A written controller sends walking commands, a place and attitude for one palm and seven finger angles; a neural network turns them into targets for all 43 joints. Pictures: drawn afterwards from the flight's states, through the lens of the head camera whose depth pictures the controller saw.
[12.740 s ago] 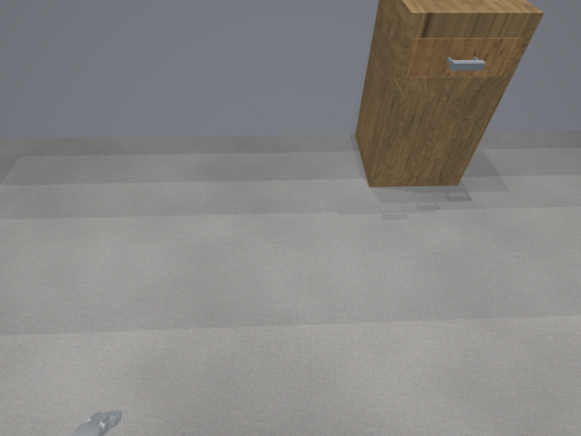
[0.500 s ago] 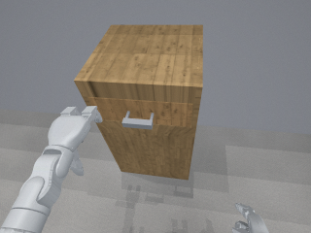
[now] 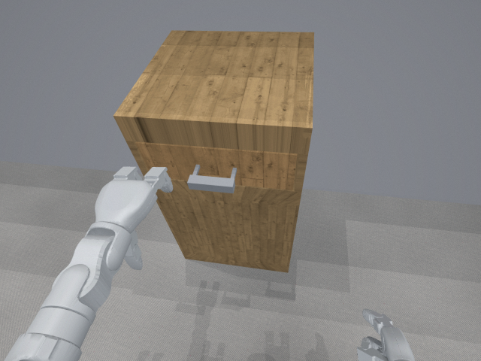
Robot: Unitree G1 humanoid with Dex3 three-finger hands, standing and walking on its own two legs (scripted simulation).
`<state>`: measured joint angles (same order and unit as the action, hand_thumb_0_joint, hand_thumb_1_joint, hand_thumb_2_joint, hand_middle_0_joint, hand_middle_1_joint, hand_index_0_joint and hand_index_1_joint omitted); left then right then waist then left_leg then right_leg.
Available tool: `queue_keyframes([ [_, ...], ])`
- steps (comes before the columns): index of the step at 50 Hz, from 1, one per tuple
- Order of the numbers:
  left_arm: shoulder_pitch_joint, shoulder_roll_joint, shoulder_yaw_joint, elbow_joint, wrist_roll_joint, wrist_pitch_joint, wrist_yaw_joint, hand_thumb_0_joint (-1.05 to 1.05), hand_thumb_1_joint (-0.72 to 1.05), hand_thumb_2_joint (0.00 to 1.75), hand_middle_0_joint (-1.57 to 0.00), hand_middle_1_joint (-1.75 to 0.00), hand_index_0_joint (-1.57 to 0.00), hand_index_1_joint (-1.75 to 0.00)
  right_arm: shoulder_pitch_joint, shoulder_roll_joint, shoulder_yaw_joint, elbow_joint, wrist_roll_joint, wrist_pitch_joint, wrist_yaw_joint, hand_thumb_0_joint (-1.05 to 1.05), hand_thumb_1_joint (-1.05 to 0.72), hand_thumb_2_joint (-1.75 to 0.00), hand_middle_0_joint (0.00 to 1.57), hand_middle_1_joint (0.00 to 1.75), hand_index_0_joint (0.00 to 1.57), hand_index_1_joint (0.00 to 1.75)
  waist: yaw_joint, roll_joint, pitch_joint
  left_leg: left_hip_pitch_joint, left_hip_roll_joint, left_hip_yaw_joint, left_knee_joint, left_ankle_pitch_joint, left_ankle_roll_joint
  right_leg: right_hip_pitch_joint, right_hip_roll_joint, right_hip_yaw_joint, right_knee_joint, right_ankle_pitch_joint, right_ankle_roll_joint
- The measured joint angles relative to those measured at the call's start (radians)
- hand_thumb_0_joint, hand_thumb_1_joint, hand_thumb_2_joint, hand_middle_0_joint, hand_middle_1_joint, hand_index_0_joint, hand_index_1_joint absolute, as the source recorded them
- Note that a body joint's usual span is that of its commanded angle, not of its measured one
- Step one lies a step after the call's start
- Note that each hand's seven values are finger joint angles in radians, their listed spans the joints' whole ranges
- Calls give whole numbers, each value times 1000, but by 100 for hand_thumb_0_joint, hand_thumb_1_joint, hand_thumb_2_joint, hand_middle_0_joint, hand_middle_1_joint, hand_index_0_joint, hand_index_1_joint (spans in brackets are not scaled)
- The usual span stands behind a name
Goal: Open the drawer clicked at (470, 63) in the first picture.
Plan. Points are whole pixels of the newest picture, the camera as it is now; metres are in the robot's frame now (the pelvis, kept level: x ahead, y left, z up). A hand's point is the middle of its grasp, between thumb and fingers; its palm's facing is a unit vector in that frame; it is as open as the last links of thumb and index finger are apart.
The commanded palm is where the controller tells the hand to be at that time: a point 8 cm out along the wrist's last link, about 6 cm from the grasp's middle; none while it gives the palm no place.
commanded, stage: move the hooked fingers above the handle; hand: left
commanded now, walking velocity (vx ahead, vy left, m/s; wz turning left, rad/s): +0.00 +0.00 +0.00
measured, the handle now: (213, 176) +0.55 +0.15 -0.11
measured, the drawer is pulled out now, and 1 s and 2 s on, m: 0.00 0.00 0.00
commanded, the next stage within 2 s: none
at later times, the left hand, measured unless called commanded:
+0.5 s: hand (176, 197) +0.40 +0.19 +0.00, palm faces -0.06 -0.04 -1.00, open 13.8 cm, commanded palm +0.39 +0.20 +0.07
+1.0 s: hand (196, 187) +0.45 +0.16 -0.03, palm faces -0.03 -0.03 -1.00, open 13.8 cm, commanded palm +0.44 +0.18 +0.03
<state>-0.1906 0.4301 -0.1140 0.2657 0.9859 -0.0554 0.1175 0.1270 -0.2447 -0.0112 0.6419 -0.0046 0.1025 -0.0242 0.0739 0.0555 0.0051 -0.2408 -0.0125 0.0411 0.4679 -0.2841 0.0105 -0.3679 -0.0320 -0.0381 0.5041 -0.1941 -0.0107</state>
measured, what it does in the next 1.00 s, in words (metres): stands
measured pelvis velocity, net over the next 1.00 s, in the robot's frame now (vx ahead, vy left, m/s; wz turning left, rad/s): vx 0.01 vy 0.00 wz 0.00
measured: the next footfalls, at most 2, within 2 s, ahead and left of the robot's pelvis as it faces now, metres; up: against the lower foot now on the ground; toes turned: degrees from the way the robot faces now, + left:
none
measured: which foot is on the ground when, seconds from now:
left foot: down 0.00-1.00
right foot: down 0.00-1.00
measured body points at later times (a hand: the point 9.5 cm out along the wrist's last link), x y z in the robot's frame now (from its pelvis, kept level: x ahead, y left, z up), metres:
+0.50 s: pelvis +0.01 +0.00 -0.01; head +0.07 -0.03 +0.43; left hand +0.40 +0.19 +0.06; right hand +0.10 -0.27 -0.15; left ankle -0.03 +0.11 -0.74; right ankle +0.04 -0.11 -0.74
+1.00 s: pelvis +0.01 +0.00 -0.03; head +0.10 -0.02 +0.41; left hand +0.45 +0.16 +0.03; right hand +0.07 -0.28 -0.17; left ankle -0.03 +0.11 -0.74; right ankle +0.04 -0.11 -0.74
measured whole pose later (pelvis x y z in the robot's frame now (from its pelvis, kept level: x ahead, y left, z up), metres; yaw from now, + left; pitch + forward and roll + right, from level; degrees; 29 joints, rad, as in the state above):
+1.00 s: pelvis +0.01 +0.00 -0.03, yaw +0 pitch +17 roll +1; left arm -0.68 0.34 -0.09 0.97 1.14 -0.10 0.43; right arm 0.26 -0.25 -0.07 0.71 -0.04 0.10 -0.01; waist -0.07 0.03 -0.11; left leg -0.63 0.00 0.05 0.73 -0.40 0.01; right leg -0.75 -0.03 -0.03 0.74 -0.28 -0.02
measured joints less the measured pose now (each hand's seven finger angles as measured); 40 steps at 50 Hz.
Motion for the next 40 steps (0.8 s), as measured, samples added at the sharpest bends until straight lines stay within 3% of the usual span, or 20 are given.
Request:
queue_keyframes([
  [6, -99, -1, 4, 110, 38, -69, 57, 0, -49, 30, -32, -120, -32, -120, 20, 11, -10, 6, -5, -16, -9, 1, -90, -90, 20, 30, 20, 30, -17, -17, -5, -50, 3, -2, 31, -9, -4, -47, 2, -2, 25, -6, -5],
  [11, -176, -15, 19, 209, 48, -47, 113, 0, -49, 30, -32, -120, -32, -120, 53, 3, -25, 29, -1, -14, -4, 1, -90, -90, 20, 30, 20, 30, -34, -12, -26, -89, 3, 2, 52, -20, -3, -88, 2, 2, 45, -14, -4],
  [17, -212, -33, 12, 302, 54, 0, 111, 0, -49, 30, -32, -120, -32, -120, 91, -12, -37, 37, 2, 5, 4, 1, -90, -90, 20, 30, 20, 30, -57, -7, -44, -122, 6, 13, 67, -31, -1, -127, 5, 14, 63, -22, -3],
  [22, -225, -46, 8, 347, 67, -35, 125, 0, -49, 30, -32, -120, -32, -120, 114, -18, -48, 36, 0, 8, -3, 1, -90, -90, 20, 30, 20, 30, -74, -12, -47, -150, 8, 15, 91, -45, -1, -155, 7, 16, 85, -35, -3],
  [27, -284, -59, 7, 409, 104, -65, 199, 0, -49, 30, -32, -120, -32, -120, 122, -16, -60, 47, -9, 0, 0, 1, -90, -90, 20, 30, 20, 30, -86, -19, -55, -198, 7, 10, 128, -60, -2, -200, 4, 11, 119, -49, -5],
  [33, -382, -71, 16, 543, 117, -3, 267, 0, -49, 30, -32, -120, -32, -120, 111, -11, -59, 66, -12, 3, 13, 1, -90, -90, 20, 30, 20, 30, -103, -14, -77, -247, 10, 13, 158, -72, -3, -249, 6, 14, 145, -58, -6],
  [37, -423, -75, 20, 618, 108, 38, 248, 0, -48, 30, -32, -120, -32, -120, 115, -5, -56, 62, -10, 7, 16, 1, -90, -90, 20, 30, 20, 30, -112, -11, -88, -265, 13, 17, 162, -74, -2, -268, 10, 18, 147, -57, -6],
  [40, -434, -78, 8, 642, 101, 32, 224, 0, -48, 30, -32, -120, -32, -120, 127, -3, -56, 55, -10, 8, 12, 1, -90, -90, 20, 30, 20, 30, -117, -10, -95, -276, 14, 14, 169, -78, -3, -277, 10, 15, 152, -59, -6],
])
